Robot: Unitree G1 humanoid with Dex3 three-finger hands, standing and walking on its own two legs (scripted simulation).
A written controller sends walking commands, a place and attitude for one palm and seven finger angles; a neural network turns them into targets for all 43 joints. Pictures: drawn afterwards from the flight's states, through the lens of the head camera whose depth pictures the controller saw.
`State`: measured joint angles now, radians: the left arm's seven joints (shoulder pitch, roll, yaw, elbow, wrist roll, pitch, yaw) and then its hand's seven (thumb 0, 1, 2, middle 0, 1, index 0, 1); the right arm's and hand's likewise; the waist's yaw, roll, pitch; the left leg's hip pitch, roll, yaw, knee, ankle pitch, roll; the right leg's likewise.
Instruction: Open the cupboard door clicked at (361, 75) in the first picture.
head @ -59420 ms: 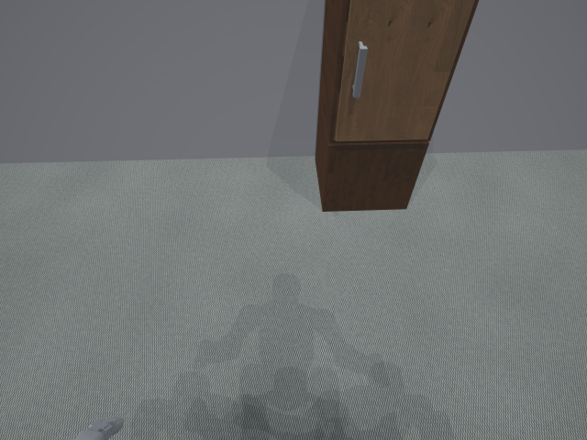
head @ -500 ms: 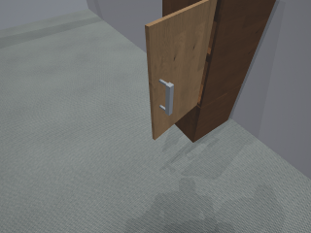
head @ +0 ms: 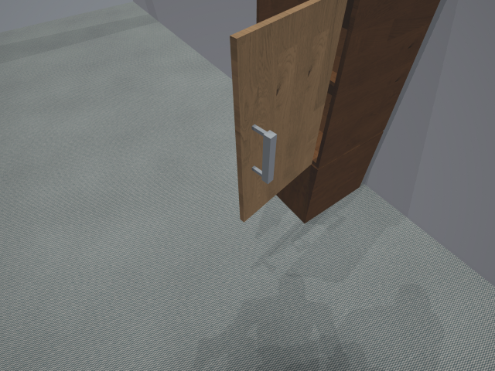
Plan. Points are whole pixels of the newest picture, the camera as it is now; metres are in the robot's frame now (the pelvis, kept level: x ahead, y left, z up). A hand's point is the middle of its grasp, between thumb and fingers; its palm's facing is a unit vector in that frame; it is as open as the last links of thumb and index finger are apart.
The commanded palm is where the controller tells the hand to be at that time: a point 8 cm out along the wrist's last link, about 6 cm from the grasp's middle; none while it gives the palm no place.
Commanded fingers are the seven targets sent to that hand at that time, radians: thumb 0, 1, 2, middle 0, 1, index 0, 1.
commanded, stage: look to check the result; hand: left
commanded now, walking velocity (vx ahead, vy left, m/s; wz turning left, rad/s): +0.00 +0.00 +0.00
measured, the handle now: (262, 154) +0.61 +0.00 -0.06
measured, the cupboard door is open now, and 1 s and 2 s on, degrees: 100 100 100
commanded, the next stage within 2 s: stand and wait in 0.40 s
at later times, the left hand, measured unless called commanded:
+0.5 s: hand out of the picture +0.09 +0.22 -0.16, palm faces +0.00 -0.95 -0.30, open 7.3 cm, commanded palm none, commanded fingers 0.00 0.90 0.90 -0.20 -0.30 -0.20 -0.30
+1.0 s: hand out of the picture +0.10 +0.22 -0.16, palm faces -0.01 -0.95 -0.30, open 7.3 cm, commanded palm none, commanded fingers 0.00 0.90 0.90 -0.20 -0.30 -0.20 -0.30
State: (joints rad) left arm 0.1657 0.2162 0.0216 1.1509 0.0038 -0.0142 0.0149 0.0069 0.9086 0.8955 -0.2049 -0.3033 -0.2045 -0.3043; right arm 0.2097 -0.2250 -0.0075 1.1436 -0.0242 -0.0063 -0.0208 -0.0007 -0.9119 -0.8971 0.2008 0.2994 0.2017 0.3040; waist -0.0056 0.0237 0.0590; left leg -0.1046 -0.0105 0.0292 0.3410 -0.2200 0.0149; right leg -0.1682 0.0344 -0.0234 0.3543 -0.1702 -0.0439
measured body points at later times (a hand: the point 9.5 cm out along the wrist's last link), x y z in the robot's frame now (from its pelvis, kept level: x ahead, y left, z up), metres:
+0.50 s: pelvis +0.02 +0.00 +0.00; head +0.05 -0.01 +0.45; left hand +0.09 +0.27 -0.14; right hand +0.07 -0.28 -0.15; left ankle -0.02 +0.11 -0.75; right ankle +0.01 -0.09 -0.75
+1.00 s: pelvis +0.03 -0.01 +0.00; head +0.06 -0.01 +0.45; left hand +0.10 +0.27 -0.14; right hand +0.08 -0.28 -0.15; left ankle -0.02 +0.11 -0.75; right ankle +0.01 -0.09 -0.75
